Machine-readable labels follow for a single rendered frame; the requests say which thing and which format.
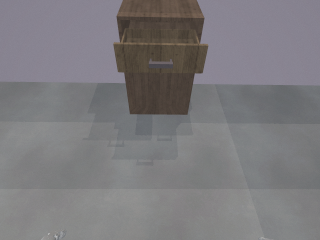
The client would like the robot left hand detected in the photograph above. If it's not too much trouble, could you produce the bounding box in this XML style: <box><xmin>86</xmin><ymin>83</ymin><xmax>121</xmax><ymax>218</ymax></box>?
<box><xmin>41</xmin><ymin>229</ymin><xmax>67</xmax><ymax>240</ymax></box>

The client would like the cabinet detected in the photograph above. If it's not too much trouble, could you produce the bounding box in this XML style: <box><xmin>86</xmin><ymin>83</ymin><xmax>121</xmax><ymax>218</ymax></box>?
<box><xmin>116</xmin><ymin>0</ymin><xmax>205</xmax><ymax>115</ymax></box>

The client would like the drawer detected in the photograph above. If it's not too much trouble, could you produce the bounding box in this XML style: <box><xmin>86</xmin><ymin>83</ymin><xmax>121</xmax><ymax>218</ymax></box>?
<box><xmin>113</xmin><ymin>28</ymin><xmax>209</xmax><ymax>74</ymax></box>

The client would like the handle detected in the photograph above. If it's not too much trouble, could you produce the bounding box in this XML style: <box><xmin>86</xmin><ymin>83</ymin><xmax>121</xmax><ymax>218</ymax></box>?
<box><xmin>149</xmin><ymin>58</ymin><xmax>173</xmax><ymax>69</ymax></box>

